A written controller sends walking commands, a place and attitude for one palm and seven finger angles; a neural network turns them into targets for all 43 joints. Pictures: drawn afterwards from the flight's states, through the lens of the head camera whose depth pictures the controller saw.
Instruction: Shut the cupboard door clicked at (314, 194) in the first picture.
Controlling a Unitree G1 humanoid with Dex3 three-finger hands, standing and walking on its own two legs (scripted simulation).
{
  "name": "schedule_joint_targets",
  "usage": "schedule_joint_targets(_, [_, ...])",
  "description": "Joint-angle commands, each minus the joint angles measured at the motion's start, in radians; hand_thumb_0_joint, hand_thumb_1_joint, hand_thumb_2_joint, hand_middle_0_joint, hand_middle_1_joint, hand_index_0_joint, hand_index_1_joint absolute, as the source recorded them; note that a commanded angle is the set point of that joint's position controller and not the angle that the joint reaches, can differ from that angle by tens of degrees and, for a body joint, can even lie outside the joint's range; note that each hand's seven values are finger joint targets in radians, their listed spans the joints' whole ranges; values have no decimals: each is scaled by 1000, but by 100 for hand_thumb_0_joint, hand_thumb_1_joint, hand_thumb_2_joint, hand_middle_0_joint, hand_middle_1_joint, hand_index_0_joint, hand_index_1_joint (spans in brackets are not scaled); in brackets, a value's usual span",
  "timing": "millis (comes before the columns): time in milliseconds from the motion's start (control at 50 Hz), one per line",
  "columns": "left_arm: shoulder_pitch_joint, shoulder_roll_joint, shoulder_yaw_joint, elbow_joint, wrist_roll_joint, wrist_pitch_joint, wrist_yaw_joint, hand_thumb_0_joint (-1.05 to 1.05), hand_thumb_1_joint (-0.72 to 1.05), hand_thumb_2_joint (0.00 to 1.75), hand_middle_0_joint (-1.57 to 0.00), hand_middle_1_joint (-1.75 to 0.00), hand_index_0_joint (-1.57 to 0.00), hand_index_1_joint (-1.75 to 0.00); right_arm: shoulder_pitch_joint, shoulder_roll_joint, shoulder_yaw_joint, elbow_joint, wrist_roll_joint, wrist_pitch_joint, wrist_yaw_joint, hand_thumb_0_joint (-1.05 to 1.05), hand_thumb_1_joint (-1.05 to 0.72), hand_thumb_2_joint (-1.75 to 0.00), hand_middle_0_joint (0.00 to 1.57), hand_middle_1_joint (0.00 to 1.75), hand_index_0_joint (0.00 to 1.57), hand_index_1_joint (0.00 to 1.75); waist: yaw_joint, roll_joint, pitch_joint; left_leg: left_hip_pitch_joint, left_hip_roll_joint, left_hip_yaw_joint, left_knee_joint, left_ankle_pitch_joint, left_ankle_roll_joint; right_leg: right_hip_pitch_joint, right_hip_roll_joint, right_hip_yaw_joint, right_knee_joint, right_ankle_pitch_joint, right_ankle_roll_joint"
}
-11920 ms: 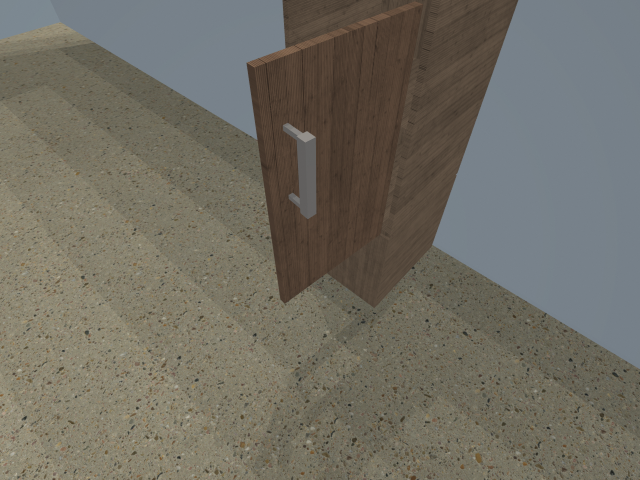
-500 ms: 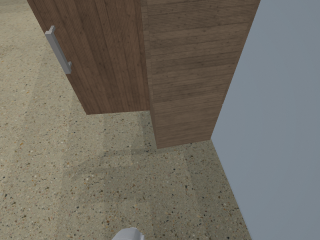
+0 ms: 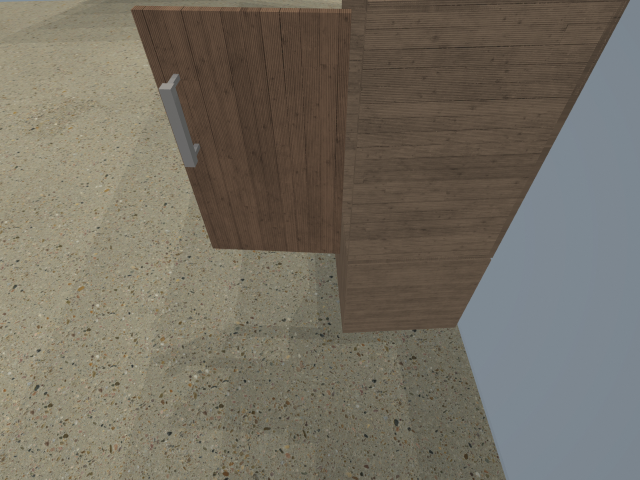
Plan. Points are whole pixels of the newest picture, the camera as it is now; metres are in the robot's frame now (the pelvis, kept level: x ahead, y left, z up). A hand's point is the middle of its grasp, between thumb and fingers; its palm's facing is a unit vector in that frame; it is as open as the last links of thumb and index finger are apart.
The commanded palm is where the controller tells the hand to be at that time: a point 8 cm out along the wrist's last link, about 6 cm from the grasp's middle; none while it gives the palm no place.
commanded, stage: take the last steps up to it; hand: left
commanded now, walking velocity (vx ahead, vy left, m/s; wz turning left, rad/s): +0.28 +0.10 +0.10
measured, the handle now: (183, 122) +0.69 +0.31 +0.07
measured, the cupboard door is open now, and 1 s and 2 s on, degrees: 84 84 84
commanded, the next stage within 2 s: come to a stop and stand still in 0.40 s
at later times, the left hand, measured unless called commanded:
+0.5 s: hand out of the picture +0.14 +0.24 -0.17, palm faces +0.09 -0.98 -0.18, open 7.4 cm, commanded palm none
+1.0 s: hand (173, 378) +0.30 +0.28 -0.17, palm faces +0.06 -0.98 -0.19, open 7.4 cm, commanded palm none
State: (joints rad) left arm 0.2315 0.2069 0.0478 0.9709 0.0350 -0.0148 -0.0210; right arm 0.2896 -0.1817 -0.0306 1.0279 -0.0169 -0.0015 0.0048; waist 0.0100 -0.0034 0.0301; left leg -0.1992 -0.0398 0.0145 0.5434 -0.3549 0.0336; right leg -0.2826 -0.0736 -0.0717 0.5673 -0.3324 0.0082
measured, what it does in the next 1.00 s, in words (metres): walks ahead: left foot, then right foot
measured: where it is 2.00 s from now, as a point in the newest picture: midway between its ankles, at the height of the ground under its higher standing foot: outside the picture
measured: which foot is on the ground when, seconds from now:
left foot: down 0.00-0.00, up 0.02-0.32, down 0.34-1.00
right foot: down 0.00-0.34, up 0.36-0.60, down 0.62-0.92, up 0.94-1.00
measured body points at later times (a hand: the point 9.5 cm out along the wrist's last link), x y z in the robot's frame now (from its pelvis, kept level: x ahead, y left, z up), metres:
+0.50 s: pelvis +0.15 +0.06 +0.00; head +0.19 +0.07 +0.45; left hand +0.13 +0.29 -0.16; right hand +0.22 -0.17 -0.14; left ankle +0.18 +0.16 -0.73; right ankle +0.11 -0.05 -0.67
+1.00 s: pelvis +0.22 +0.09 +0.01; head +0.26 +0.11 +0.45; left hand +0.29 +0.33 -0.16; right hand +0.26 -0.15 -0.14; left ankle +0.20 +0.17 -0.73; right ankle +0.19 -0.04 -0.69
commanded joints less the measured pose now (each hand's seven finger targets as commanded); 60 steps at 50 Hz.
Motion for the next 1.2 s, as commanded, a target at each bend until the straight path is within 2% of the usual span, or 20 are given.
schedule_joint_targets(0, [233,217,55,7,-10,-31,31,0,90,90,-20,-30,-20,-30,-134,-134,-41,-126,-9,-18,10,0,-90,-90,20,30,20,30,101,-228,80,-512,57,-45,500,-171,-9,244,-406,623,-484,-476,-226])
schedule_joint_targets(100, [109,91,28,12,-11,-68,35,0,90,90,-20,-30,-20,-30,-76,-57,-34,-66,-9,-8,30,0,-90,-90,20,30,20,30,5,-139,66,-391,126,2,395,86,-54,161,-257,144,-424,130,-135])
schedule_joint_targets(200, [163,128,34,83,-7,-67,30,0,90,90,-20,-30,-20,-30,-105,-20,-22,-73,-1,-26,39,0,-90,-90,20,30,20,30,29,-149,26,-260,73,94,99,105,-51,212,-235,34,-327,350,-121])
schedule_joint_targets(260, [127,124,37,93,-11,-50,28,0,90,90,-20,-30,-20,-30,-8,-46,-25,-45,-6,-38,29,0,-90,-90,20,30,20,30,-28,-131,11,-10,31,135,-52,188,-29,86,-186,-13,-216,250,-87])
schedule_joint_targets(280, [120,102,31,85,-13,-44,25,0,90,90,-20,-30,-20,-30,95,-99,-36,-14,-9,-45,19,0,-90,-90,20,30,20,30,-76,-22,-26,150,57,99,-88,157,-15,-1,-152,-42,-55,219,-72])
schedule_joint_targets(300, [146,41,22,65,-19,-37,20,0,90,90,-20,-30,-20,-30,208,-204,-61,8,-24,-52,2,0,-90,-90,20,30,20,30,-110,230,-98,313,272,-181,-135,166,64,-188,-32,-109,220,-26,-32])
schedule_joint_targets(320, [113,12,11,24,-22,-37,20,0,90,90,-20,-30,-20,-30,290,-258,-71,15,-21,-42,-18,0,-90,-90,20,30,20,30,-131,312,-143,343,418,-397,-264,152,160,-305,48,-81,486,-293,-23])
schedule_joint_targets(380, [35,12,10,26,-14,-30,20,0,90,90,-20,-30,-20,-30,84,-148,-40,-27,-13,-47,-29,0,-90,-90,20,30,20,30,-53,201,-17,44,389,-267,-328,30,163,-336,-55,55,668,-124,-42])
schedule_joint_targets(520, [102,-44,-12,64,-14,-4,24,0,90,90,-20,-30,-20,-30,-20,-104,-18,-19,-12,-50,-34,0,-90,-90,20,30,20,30,21,39,-20,-98,309,-31,-268,324,137,22,-7,-4,149,-9,-8])
schedule_joint_targets(560, [154,-13,-11,82,-14,-8,36,0,90,90,-20,-30,-20,-30,-52,-80,-6,-14,-1,-40,-37,0,-90,-90,20,30,20,30,57,-38,-9,-155,241,9,-157,326,65,165,0,23,-82,191,-1])
schedule_joint_targets(600, [106,108,-6,65,-15,-16,44,0,90,90,-20,-30,-20,-30,-11,-50,-4,-5,16,-22,-26,0,-90,-90,20,30,20,30,4,-134,-8,-112,97,71,-81,54,-42,96,-189,247,-221,422,-94])
schedule_joint_targets(660, [20,128,-2,52,-24,-13,53,0,90,90,-20,-30,-20,-30,35,-39,-10,37,13,12,-29,0,-90,-90,20,30,20,30,-28,-212,-45,1,84,69,-26,90,-57,63,-198,208,-186,665,-137])
schedule_joint_targets(760, [53,154,29,54,-23,5,75,0,90,90,-20,-30,-20,-30,-6,-57,-25,18,15,28,-40,0,-90,-90,20,30,20,30,24,-148,-110,-159,69,68,75,-77,-84,326,-256,210,-66,1202,-200])
schedule_joint_targets(840, [-24,151,39,24,-28,20,73,0,90,90,-20,-30,-20,-30,20,-63,-32,16,12,34,-40,0,-90,-90,20,30,20,30,-13,-108,-123,-32,103,56,-104,214,-81,228,-200,148,-12,960,-145])
schedule_joint_targets(880, [-31,77,23,-16,-30,36,67,0,90,90,-20,-30,-20,-30,29,-138,-42,-2,0,27,-38,0,-90,-90,20,30,20,30,-12,206,-100,88,331,-146,-162,843,48,5,-15,1,119,269,-14])
schedule_joint_targets(900, [-65,68,18,-23,-29,48,70,0,90,90,-20,-30,-20,-30,24,-143,-43,-7,-3,26,-46,0,-90,-90,20,30,20,30,-33,267,-56,59,393,-203,-213,966,139,-62,59,32,305,-210,4])
schedule_joint_targets(920, [-74,71,24,-22,-29,60,68,0,90,90,-20,-30,-20,-30,24,-142,-38,-15,-8,21,-59,0,-90,-90,20,30,20,30,-33,168,-43,16,403,-197,-197,907,179,-84,59,111,438,-260,-5])
schedule_joint_targets(960, [-50,48,25,-13,-25,59,61,0,90,90,-20,-30,-20,-30,-17,-124,-32,-34,-14,12,-65,0,-90,-90,20,30,20,30,-4,96,-20,68,361,-155,-156,892,179,-156,59,121,490,-204,-7])
schedule_joint_targets(1120, [-54,38,4,-7,-26,52,46,0,90,90,-20,-30,-20,-30,8,-152,-42,-7,-8,4,-55,0,-90,-90,20,30,20,30,-41,163,-83,155,329,-111,-171,738,130,-33,45,46,140,-126,9])
schedule_joint_targets(1180, [124,63,-8,52,-12,16,81,0,90,90,-20,-30,-20,-30,-100,-217,-58,-58,20,-2,-41,0,-90,-90,20,30,20,30,35,118,-115,176,273,-29,68,772,34,-13,6,89,-152,165,-7])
